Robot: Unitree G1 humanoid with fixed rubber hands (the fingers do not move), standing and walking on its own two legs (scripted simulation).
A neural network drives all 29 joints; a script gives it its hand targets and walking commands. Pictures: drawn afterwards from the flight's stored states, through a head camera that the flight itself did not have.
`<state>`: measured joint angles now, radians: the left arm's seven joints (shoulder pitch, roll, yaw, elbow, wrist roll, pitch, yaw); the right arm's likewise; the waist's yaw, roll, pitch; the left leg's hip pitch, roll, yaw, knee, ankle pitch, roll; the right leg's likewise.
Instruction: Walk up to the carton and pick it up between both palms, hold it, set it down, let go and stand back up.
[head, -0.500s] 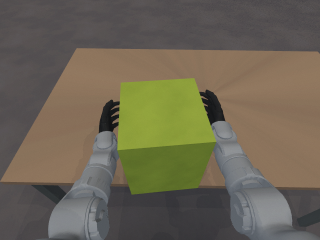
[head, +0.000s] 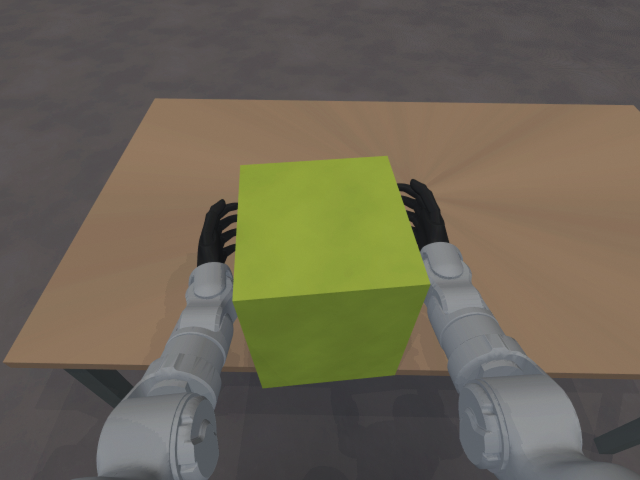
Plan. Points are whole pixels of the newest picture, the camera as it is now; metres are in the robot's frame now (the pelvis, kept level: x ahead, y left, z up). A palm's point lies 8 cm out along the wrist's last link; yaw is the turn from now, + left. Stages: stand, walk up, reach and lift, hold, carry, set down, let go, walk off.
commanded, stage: reach and lift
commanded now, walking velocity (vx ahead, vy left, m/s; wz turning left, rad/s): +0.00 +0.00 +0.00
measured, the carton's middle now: (322, 276) +0.39 +0.02 +0.02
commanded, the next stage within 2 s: none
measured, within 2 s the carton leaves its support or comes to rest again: leaves its support in 0.08 s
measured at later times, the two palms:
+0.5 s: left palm (199, 248) +0.37 +0.18 +0.10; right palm (431, 226) +0.40 -0.11 +0.12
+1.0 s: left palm (172, 230) +0.35 +0.19 +0.16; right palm (434, 200) +0.39 -0.10 +0.18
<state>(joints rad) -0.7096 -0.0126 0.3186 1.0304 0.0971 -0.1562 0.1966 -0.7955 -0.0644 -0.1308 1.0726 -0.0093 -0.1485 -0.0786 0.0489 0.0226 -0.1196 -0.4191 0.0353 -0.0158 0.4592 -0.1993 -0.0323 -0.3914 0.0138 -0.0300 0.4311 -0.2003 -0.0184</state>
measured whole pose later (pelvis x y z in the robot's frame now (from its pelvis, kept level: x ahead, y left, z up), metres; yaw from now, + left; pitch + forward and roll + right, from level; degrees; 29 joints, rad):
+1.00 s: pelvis -0.02 +0.01 +0.00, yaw +0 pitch +0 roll -1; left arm -0.75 0.01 0.32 0.80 0.10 0.29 0.18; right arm -0.92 -0.06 -0.13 1.07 -0.01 0.15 -0.11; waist 0.05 0.01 -0.15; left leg -0.26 0.04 -0.02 0.46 -0.20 -0.03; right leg -0.21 0.01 -0.03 0.40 -0.18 -0.01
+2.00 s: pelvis -0.03 +0.01 +0.00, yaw +0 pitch -3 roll -1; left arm -0.86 0.08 0.32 0.69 0.10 0.56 0.13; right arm -1.04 -0.06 -0.13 1.01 0.05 0.36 -0.17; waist -0.01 0.00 -0.15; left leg -0.21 0.03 -0.02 0.46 -0.19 -0.02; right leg -0.15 0.01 -0.03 0.38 -0.17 0.00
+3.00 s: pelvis -0.04 +0.01 +0.00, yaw +0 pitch -4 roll -1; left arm -0.92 0.10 0.32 0.58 0.10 0.73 0.12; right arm -1.12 -0.08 -0.13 0.92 0.15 0.52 -0.21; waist -0.01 0.02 -0.15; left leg -0.21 0.03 -0.02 0.46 -0.18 -0.02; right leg -0.15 0.01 -0.03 0.38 -0.16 0.00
